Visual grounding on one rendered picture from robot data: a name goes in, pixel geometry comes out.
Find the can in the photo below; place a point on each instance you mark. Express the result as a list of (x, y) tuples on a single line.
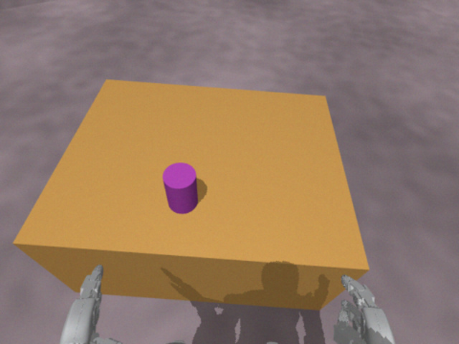
[(180, 182)]

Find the left robot hand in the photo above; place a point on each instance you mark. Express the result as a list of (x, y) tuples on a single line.
[(82, 318)]

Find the right robot hand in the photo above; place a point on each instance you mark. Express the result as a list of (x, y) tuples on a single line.
[(370, 325)]

